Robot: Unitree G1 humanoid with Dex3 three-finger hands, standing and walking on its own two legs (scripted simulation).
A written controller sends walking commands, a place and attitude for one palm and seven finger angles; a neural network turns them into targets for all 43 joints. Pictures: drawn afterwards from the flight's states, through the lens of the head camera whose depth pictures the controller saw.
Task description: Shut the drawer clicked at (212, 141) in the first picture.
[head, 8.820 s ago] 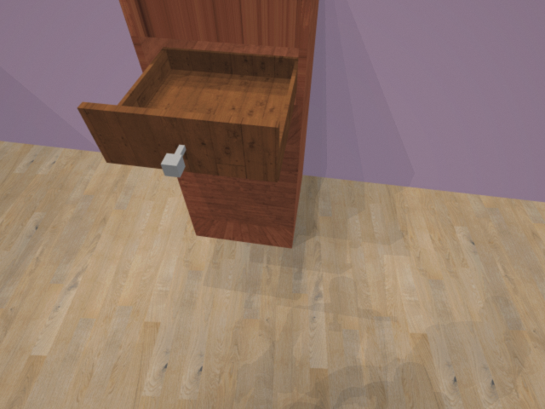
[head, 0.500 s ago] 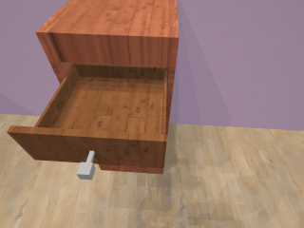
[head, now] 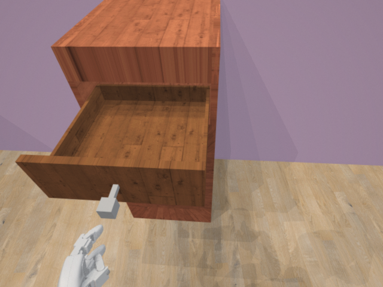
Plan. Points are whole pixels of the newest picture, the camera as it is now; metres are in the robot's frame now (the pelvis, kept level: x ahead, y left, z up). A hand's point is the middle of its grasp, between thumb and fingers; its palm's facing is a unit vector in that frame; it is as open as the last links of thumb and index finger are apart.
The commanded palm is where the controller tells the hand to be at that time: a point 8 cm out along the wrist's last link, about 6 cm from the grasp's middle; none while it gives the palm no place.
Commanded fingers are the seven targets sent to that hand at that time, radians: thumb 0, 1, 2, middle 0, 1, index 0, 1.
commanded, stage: raise the hand and make a fist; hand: left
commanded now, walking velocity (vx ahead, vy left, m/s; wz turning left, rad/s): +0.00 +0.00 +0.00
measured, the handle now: (111, 200) +0.29 +0.18 +0.05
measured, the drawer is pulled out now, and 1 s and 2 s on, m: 0.30 0.30 0.30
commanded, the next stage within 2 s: bring the fist close to the handle in 1.72 s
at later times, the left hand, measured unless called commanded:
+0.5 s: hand (107, 276) +0.15 +0.16 +0.03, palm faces -0.07 -1.00 -0.06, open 4.6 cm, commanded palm +0.11 +0.22 +0.04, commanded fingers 0.00 0.90 0.90 -0.90 -1.06 -0.90 -1.06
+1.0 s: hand (88, 272) +0.14 +0.17 +0.09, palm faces -0.03 -1.00 -0.09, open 3.1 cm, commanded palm +0.09 +0.22 +0.11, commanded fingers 0.00 0.90 0.90 -1.40 -1.60 -1.40 -1.60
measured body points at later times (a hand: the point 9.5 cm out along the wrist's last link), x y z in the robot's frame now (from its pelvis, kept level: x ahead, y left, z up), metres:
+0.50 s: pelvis -0.02 +0.00 -0.05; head +0.00 -0.01 +0.40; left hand +0.15 +0.21 +0.03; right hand +0.18 -0.20 -0.11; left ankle +0.01 +0.12 -0.73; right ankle -0.01 -0.10 -0.73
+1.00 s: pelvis -0.01 +0.02 -0.03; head -0.02 +0.01 +0.42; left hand +0.14 +0.22 +0.10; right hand +0.20 -0.21 -0.06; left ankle +0.01 +0.12 -0.73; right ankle -0.01 -0.10 -0.73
